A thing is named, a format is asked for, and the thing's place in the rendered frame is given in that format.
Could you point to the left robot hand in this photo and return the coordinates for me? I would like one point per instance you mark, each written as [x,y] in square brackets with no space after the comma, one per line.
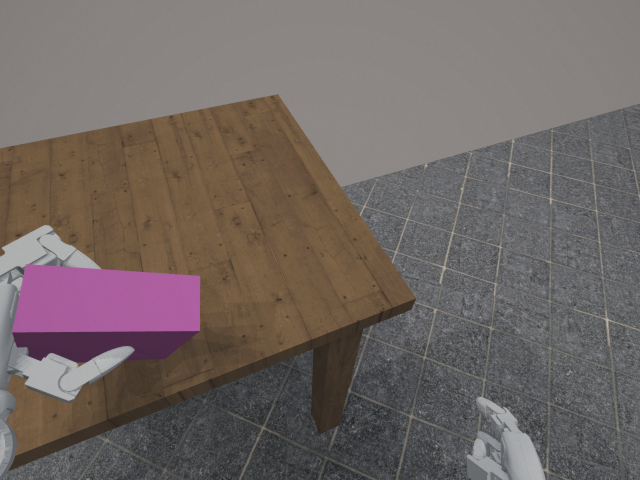
[53,376]

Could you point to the table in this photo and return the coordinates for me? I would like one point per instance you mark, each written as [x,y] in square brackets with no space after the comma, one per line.
[235,194]

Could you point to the sponge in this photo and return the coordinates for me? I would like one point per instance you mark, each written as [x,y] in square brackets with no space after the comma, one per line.
[80,313]

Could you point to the right robot hand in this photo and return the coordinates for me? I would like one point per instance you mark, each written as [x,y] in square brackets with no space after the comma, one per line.
[514,459]

